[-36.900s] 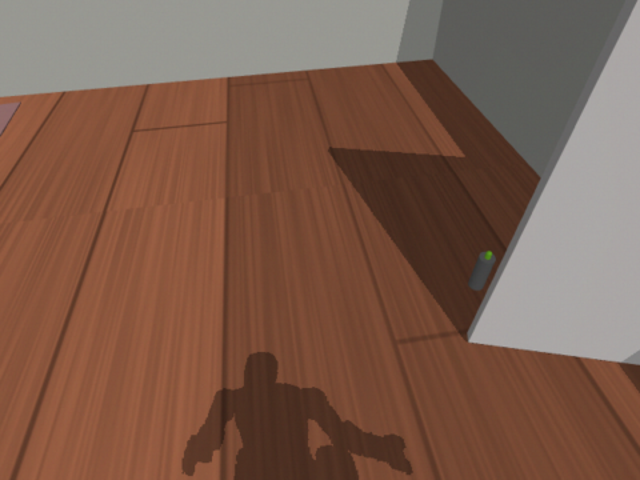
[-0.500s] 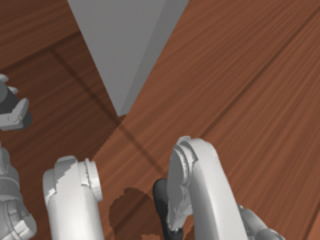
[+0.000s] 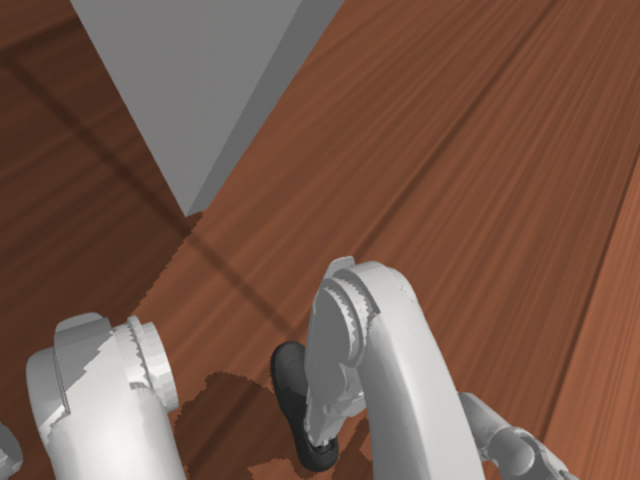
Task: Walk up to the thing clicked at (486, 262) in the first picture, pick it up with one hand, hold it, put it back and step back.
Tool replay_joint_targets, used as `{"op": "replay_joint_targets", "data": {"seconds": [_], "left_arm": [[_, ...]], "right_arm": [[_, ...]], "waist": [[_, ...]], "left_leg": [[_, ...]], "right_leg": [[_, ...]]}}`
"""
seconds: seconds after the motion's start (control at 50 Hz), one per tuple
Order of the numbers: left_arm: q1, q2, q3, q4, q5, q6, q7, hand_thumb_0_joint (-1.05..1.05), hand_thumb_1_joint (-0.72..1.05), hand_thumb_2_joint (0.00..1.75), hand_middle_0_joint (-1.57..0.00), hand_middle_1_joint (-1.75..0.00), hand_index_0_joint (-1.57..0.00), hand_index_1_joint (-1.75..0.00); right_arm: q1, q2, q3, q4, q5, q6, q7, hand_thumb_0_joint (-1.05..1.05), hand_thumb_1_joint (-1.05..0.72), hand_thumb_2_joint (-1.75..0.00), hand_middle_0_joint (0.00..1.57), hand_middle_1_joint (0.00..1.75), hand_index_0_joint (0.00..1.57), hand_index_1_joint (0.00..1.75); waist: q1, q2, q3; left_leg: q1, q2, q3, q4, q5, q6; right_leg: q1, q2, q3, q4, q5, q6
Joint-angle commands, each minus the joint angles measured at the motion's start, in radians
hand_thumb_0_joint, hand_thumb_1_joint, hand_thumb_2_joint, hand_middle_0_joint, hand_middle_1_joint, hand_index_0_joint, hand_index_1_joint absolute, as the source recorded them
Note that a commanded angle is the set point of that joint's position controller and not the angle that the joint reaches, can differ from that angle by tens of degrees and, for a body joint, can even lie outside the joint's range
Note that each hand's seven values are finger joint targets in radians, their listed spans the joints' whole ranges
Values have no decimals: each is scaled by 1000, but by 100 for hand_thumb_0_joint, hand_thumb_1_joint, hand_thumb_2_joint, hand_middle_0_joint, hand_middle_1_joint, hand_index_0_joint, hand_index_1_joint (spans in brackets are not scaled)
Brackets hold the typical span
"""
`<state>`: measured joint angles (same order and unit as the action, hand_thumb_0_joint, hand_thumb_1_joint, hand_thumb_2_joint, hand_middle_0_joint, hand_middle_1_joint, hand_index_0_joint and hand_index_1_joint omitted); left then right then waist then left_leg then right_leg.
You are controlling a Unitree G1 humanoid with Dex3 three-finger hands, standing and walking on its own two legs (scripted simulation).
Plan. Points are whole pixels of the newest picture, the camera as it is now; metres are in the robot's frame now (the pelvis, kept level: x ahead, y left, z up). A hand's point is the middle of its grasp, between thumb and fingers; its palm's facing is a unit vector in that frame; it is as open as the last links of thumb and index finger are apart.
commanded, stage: lower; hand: left
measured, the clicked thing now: out of the picture +0.44 +0.32 -0.16
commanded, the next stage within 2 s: loosen in 0.78 s
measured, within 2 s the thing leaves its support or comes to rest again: rests again in 0.60 s
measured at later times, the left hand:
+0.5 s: hand out of the picture +0.44 +0.31 -0.17, palm faces +0.42 -0.91 -0.02, open 8.2 cm
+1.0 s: hand out of the picture +0.44 +0.30 -0.18, palm faces +0.43 -0.90 +0.00, open 8.2 cm
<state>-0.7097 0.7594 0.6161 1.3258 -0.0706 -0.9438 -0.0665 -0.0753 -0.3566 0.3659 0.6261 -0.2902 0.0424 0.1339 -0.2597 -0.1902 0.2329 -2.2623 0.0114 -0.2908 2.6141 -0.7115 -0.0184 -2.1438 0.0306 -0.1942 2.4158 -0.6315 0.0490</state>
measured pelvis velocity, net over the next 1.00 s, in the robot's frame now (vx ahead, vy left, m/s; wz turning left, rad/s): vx -0.01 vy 0.01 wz -0.06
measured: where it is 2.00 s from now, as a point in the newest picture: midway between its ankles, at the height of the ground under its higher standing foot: (234, 466)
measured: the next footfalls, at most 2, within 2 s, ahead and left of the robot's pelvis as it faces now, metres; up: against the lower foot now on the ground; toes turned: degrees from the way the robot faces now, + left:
none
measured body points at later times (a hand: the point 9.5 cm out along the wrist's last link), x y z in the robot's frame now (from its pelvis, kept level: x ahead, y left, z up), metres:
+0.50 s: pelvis -0.01 +0.01 -0.01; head +0.24 +0.17 +0.33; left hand +0.42 +0.35 -0.16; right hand +0.14 -0.26 -0.05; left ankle +0.08 +0.13 -0.26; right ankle +0.13 -0.12 -0.26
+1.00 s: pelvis -0.01 +0.01 -0.01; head +0.24 +0.18 +0.32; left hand +0.41 +0.35 -0.17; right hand +0.14 -0.25 -0.04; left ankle +0.08 +0.13 -0.26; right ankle +0.13 -0.12 -0.26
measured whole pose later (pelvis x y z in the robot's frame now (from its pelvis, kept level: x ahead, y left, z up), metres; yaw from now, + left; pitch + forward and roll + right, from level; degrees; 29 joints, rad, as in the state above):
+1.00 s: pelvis -0.01 +0.01 -0.01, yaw -3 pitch +13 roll -17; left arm -0.70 0.88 0.60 1.46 -0.07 -1.05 0.00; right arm -0.17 -0.38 0.51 0.55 -0.35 0.04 0.13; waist -0.27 -0.27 0.32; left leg -2.22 0.02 -0.37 2.66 -0.72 -0.01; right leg -2.09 0.07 -0.25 2.40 -0.59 0.07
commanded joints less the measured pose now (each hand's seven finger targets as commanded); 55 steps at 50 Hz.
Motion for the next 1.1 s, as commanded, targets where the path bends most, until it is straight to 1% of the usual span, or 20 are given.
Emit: {"op": "replay_joint_targets", "data": {"seconds": [0.0,0.12,0.16,0.24,0.3,0.34,0.44,0.54,0.62,0.66,0.68,0.74,0.78,0.86,0.88,0.92,1.0,1.02,1.04,1.08], "left_arm": [[-222,225,-5,-159,6,-98,7,0,31,122,-125,-136,-127,-136],[-252,246,4,-167,-20,-123,17,0,32,125,-126,-138,-128,-138],[-252,264,15,-157,-18,-133,31,0,31,123,-125,-136,-126,-136],[-255,304,16,-131,7,-148,50,0,31,125,-125,-137,-127,-137],[-273,314,-6,-131,20,-156,48,0,31,124,-126,-137,-128,-137],[-258,326,0,-131,22,-157,47,0,30,124,-127,-138,-129,-138],[-208,287,1,-92,-2,-152,54,0,27,124,-126,-138,-127,-137],[-218,299,-7,-98,2,-159,55,0,32,126,-125,-138,-127,-138],[-252,336,-2,-102,6,-172,66,0,32,126,-128,-139,-130,-139],[-261,296,-26,-86,0,-182,67,0,32,127,-130,-140,-132,-140],[-244,315,-7,-87,0,-185,72,0,33,127,-129,-140,-131,-139],[-243,353,0,-75,12,-193,77,0,31,126,-129,-140,-131,-139],[-223,325,-16,-46,12,-193,74,0,34,128,-129,-140,-130,-139],[-221,333,-12,-36,2,-192,72,0,32,127,-130,-140,-131,-139],[-207,333,-10,-29,1,-191,74,0,30,119,-133,-136,-135,-136],[-207,337,-2,-38,-6,-194,75,0,18,103,-122,-120,-125,-120],[-210,334,-2,-40,-17,-207,71,0,10,75,-106,-99,-109,-97],[-209,304,-27,-19,-17,-206,65,0,5,71,-105,-96,-107,-94],[-218,339,-7,-51,-15,-208,67,0,-1,66,-100,-91,-102,-89],[-230,351,-16,-48,-12,-208,64,0,-14,61,-90,-80,-92,-79]], "right_arm": [[78,-345,-95,-28,-12,4,-13,0,-92,-91,20,30,20,30],[67,-348,-68,-32,-21,-3,-13,0,-91,-90,20,30,20,30],[47,-349,-62,-39,-26,-3,-12,0,-91,-90,20,30,20,30],[32,-352,-46,-42,-37,3,-12,0,-91,-90,20,30,20,30],[7,-357,-39,-47,-43,3,-16,0,-91,-90,20,30,20,30],[4,-360,-37,-50,-46,2,-18,0,-91,-90,20,30,20,30],[-2,-372,-31,-60,-47,3,-15,0,-91,-90,20,30,20,30],[-4,-371,-19,-59,-51,5,-18,0,-90,-90,20,30,20,30],[-20,-371,-10,-62,-53,4,-17,0,-90,-90,20,30,20,30],[-28,-372,-5,-69,-55,1,-15,0,-90,-90,20,30,20,30],[-28,-375,-3,-73,-58,2,-17,0,-90,-90,20,30,20,30],[-31,-379,5,-70,-61,6,-17,0,-90,-90,20,30,20,30],[-34,-377,9,-73,-65,10,-17,0,-90,-90,20,30,20,30],[-45,-380,17,-82,-65,8,-20,0,-90,-90,20,30,20,30],[-45,-381,17,-86,-65,8,-20,0,-90,-90,20,30,20,30],[-45,-384,17,-88,-66,8,-20,0,-91,-89,20,30,20,30],[-43,-387,23,-87,-67,6,-20,0,-92,-89,20,30,20,30],[-46,-380,24,-74,-65,8,-20,0,-92,-89,20,30,20,30],[-49,-386,22,-86,-67,6,-22,0,-92,-89,20,30,20,30],[-59,-385,25,-91,-65,7,-22,0,-92,-90,20,30,20,30]], "waist": [[-62,526,-648],[-83,489,-640],[-74,500,-634],[-81,523,-611],[-92,527,-582],[-86,545,-588],[-90,505,-581],[-103,506,-585],[-102,515,-549],[-117,508,-529],[-111,518,-537],[-104,534,-537],[-114,523,-533],[-116,498,-512],[-114,493,-513],[-111,497,-520],[-117,499,-524],[-120,486,-497],[-117,501,-510],[-117,507,-490]], "left_leg": [[469,49,68,-328,193,-14],[434,50,69,-287,201,-1],[445,53,66,-291,187,-4],[445,57,58,-299,160,-9],[428,59,60,-290,142,-6],[454,62,59,-294,158,-11],[453,64,43,-290,181,-10],[470,70,30,-285,206,-12],[437,69,30,-285,163,-9],[435,71,22,-291,136,-10],[452,74,21,-292,149,-12],[462,76,14,-297,158,-16],[464,76,13,-292,171,-16],[429,74,19,-280,147,-6],[429,74,20,-281,149,-7],[441,76,13,-285,144,-9],[450,77,4,-283,169,-11],[432,77,2,-288,142,-11],[448,80,4,-287,161,-11],[431,80,6,-292,129,-10]], "right_leg": [[300,31,-96,-158,206,-67],[359,40,-90,-169,233,-55],[349,43,-96,-168,215,-57],[341,45,-108,-164,192,-58],[326,48,-107,-166,186,-57],[330,49,-110,-162,195,-58],[338,53,-124,-161,217,-54],[349,58,-133,-156,239,-51],[339,61,-134,-159,209,-52],[329,60,-140,-163,189,-50],[336,61,-140,-163,199,-51],[339,61,-145,-153,201,-52],[347,63,-148,-156,211,-49],[353,68,-149,-171,201,-47],[352,68,-149,-172,200,-48],[350,71,-155,-171,196,-49],[367,70,-161,-162,221,-47],[345,70,-163,-167,198,-46],[352,71,-159,-165,213,-49],[338,72,-161,-167,188,-50]]}}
